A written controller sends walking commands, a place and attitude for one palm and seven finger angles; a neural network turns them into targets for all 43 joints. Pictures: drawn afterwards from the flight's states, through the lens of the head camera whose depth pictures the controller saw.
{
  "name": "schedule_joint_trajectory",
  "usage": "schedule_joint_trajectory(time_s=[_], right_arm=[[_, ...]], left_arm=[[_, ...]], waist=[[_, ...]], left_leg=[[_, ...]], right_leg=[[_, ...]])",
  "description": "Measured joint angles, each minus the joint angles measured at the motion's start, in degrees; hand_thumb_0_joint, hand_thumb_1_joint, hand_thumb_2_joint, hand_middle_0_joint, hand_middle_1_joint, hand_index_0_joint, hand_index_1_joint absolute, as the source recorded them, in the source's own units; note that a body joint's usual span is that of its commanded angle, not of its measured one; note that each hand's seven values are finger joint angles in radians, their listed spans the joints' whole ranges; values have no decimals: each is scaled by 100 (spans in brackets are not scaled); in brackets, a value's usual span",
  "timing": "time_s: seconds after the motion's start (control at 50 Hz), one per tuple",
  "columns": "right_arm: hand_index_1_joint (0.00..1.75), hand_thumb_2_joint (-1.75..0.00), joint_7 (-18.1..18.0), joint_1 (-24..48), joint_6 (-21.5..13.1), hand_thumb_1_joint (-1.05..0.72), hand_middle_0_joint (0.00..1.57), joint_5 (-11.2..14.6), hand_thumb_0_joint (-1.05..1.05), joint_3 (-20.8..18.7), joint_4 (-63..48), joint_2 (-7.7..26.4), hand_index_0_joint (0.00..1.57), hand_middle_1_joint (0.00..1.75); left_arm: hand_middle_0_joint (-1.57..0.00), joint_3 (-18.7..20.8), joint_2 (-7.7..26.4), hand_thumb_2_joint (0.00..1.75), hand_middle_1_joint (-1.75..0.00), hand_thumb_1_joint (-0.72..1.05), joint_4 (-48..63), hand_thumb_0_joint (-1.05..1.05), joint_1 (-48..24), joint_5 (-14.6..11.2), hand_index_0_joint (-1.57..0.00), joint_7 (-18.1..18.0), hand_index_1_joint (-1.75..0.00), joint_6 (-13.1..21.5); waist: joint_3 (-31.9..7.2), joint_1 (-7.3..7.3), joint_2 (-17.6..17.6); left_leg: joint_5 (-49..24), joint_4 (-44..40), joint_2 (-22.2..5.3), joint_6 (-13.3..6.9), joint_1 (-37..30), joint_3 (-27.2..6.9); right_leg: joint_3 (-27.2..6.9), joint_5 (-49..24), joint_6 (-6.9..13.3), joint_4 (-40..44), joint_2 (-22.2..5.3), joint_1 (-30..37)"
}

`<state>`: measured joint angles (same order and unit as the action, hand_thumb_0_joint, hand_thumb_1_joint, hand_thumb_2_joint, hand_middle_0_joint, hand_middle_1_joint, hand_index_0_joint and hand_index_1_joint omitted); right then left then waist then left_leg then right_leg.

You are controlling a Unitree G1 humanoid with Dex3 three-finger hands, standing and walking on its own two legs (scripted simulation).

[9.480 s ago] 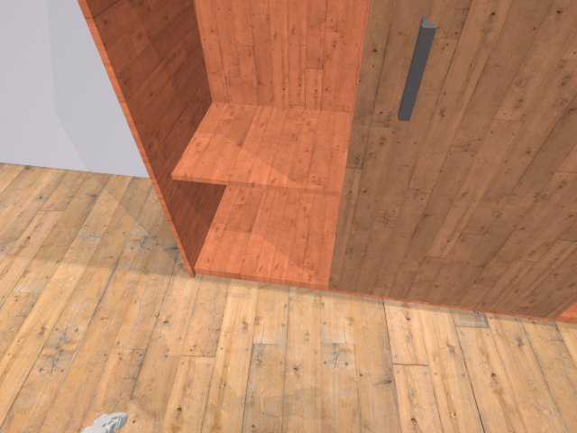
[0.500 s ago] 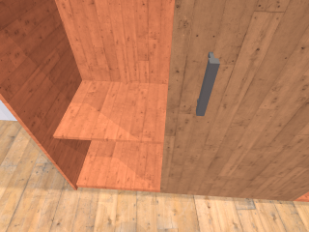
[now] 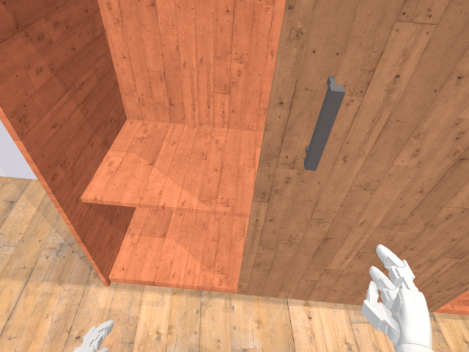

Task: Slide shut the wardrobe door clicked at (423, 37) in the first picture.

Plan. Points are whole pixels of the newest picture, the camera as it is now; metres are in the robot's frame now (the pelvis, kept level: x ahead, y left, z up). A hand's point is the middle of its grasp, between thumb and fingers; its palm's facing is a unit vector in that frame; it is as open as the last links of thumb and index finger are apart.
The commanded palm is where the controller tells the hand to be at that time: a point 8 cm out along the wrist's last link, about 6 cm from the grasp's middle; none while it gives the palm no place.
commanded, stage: raise the hand with hooked fingers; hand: right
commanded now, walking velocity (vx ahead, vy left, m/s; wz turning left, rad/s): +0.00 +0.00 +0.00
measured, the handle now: (320, 125) +0.49 -0.10 +0.17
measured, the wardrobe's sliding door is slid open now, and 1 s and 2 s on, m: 0.55 0.55 0.55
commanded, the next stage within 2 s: move the hooked fingers beside the handle in 1.88 s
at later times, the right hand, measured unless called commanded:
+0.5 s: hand (373, 313) +0.20 -0.18 +0.05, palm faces -0.12 +0.99 -0.11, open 10.4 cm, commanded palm +0.17 -0.26 +0.06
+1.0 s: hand (446, 260) +0.25 -0.26 +0.14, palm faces +0.06 +0.99 -0.11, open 13.2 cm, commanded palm +0.22 -0.30 +0.14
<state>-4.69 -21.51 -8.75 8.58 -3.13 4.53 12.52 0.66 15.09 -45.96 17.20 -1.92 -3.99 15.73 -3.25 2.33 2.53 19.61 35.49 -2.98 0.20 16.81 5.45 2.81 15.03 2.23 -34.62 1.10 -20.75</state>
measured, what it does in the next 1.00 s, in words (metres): stands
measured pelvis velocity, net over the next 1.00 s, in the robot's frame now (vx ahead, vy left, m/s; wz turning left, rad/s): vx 0.00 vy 0.00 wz -0.01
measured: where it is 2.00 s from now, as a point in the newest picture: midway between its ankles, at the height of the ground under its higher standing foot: outside the picture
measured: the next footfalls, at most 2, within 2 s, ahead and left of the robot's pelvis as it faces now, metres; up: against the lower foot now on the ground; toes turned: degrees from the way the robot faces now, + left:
none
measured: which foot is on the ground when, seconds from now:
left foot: down 0.00-1.00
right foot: down 0.00-1.00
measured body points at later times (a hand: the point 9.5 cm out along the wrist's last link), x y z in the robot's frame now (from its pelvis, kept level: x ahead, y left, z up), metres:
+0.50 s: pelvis -0.02 +0.03 -0.03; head +0.00 +0.03 +0.42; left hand +0.18 +0.24 -0.10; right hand +0.20 -0.23 +0.06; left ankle -0.01 +0.12 -0.73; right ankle +0.03 -0.09 -0.73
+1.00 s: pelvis +0.00 +0.00 +0.00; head -0.01 -0.01 +0.45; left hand +0.19 +0.24 -0.05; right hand +0.24 -0.31 +0.14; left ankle -0.01 +0.12 -0.73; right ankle +0.03 -0.09 -0.73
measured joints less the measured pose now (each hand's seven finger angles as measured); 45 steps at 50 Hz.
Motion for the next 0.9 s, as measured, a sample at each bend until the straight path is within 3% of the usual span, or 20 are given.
schedule_joint_trajectory(time_s=[0.04,0.1,0.12,0.16,0.22,0.26,0.34,0.4,0.44,0.5,0.54,0.58,0.62,0.7,0.74,0.8,0.9], right_arm=[[38,-84,481,323,-730,-83,21,166,3,-177,3,-64,20,38],[42,-82,1550,414,-1543,-75,21,478,1,-382,235,-136,21,42],[43,-81,1848,347,-1631,-73,21,514,1,-435,331,-134,21,43],[46,-79,2200,90,-1485,-68,22,538,1,-524,453,-89,22,46],[51,-76,2195,-498,-1119,-60,23,584,1,-670,316,-4,23,50],[54,-74,1990,-827,-1131,-55,24,606,1,-831,34,69,23,53],[60,-70,1816,-862,-1833,-45,24,804,2,-1116,-500,175,24,59],[64,-67,2212,-298,-2113,-38,24,1005,2,-1057,-593,257,23,64],[67,-65,2598,173,-1895,-33,24,1031,1,-940,-434,385,24,67],[72,-62,3037,746,-1041,-26,25,999,1,-876,-23,672,24,71],[75,-60,3091,894,-462,-22,25,1057,1,-995,157,824,25,74],[78,-58,2936,837,-113,-17,26,1197,1,-1256,144,856,26,77],[81,-56,2672,671,-47,-12,26,1323,1,-1552,-64,791,26,80],[86,-52,2359,428,-319,-3,27,1349,1,-1860,-502,673,27,86],[89,-50,2415,443,-355,1,27,1305,1,-1835,-505,663,27,89],[94,-47,2607,578,-134,8,27,1215,0,-1651,-343,700,27,94],[102,-42,2635,806,167,20,28,1042,0,-1517,-411,855,28,101]], left_arm=[[-20,80,11,90,-30,92,288,2,-296,43,-20,83,-30,31],[-20,173,-61,90,-30,91,776,1,-634,16,-20,238,-30,-16],[-20,190,-73,90,-30,91,955,1,-699,-6,-20,262,-30,-50],[-20,222,-65,90,-30,91,1293,1,-778,-37,-20,273,-30,-161],[-20,260,-29,90,-30,91,1659,1,-796,-34,-20,198,-30,-295],[-20,273,-29,90,-30,91,1738,1,-741,9,-20,126,-30,-300],[-20,131,-40,90,-30,91,1497,1,-671,32,-20,19,-30,-150],[-20,-114,-57,90,-30,90,1202,1,-709,-34,-20,-33,-30,-10],[-20,-273,-121,90,-30,90,1064,1,-712,-80,-20,-65,-30,21],[-20,-444,-257,90,-30,90,995,1,-641,-122,-21,-111,-30,-28],[-20,-487,-335,90,-30,90,1008,1,-533,-117,-21,-126,-30,-74],[-20,-466,-367,90,-30,90,1029,1,-370,-103,-21,-108,-30,-88],[-20,-389,-351,90,-30,90,1023,1,-178,-96,-21,-69,-30,-56],[-20,-207,-175,90,-30,90,903,1,105,-94,-21,19,-30,56],[-20,-153,-41,90,-30,90,839,1,124,-123,-20,21,-30,96],[-20,-117,131,90,-30,90,797,1,24,-177,-20,-44,-30,160],[-20,-143,152,90,-30,90,829,1,-228,-154,-20,-161,-30,298]], waist=[[-203,33,-54],[-319,28,-267],[-319,11,-341],[-271,-52,-450],[-189,-206,-508],[-169,-340,-492],[-136,-540,-320],[-22,-577,-106],[18,-541,0],[50,-389,67],[58,-251,55],[30,-142,30],[-20,-99,-4],[-118,-170,-40],[-106,-220,-21],[-3,-273,12],[123,-299,-59]], left_leg=[[117,382,45,-49,451,-58],[309,927,127,-135,987,-132],[371,1076,149,-160,1106,-135],[474,1297,184,-205,1244,-108],[579,1464,230,-261,1320,-7],[620,1502,264,-288,1326,108],[669,1529,315,-328,1300,391],[659,1512,337,-328,1239,526],[613,1453,345,-318,1221,527],[502,1289,345,-289,1177,413],[425,1137,341,-265,1101,294],[354,959,344,-238,989,183],[295,781,342,-210,854,96],[231,511,309,-150,606,37],[209,425,285,-116,512,51],[154,306,247,-70,387,75],[26,33,203,-25,97,76]], right_leg=[[49,117,-39,-351,-74,-409],[109,307,-107,-853,-194,-890],[108,365,-125,-997,-225,-1003],[75,462,-171,-1229,-272,-1154],[-34,569,-213,-1472,-321,-1299],[-155,624,-235,-1607,-349,-1391],[-452,704,-271,-1875,-370,-1582],[-596,720,-265,-1989,-369,-1628],[-599,687,-251,-1950,-372,-1617],[-482,593,-235,-1729,-380,-1497],[-358,523,-229,-1511,-384,-1342],[-242,473,-215,-1290,-388,-1166],[-152,440,-195,-1090,-383,-988],[-87,411,-144,-842,-336,-737],[-98,402,-110,-793,-305,-671],[-117,367,-58,-725,-257,-585],[-112,256,-6,-478,-194,-312]])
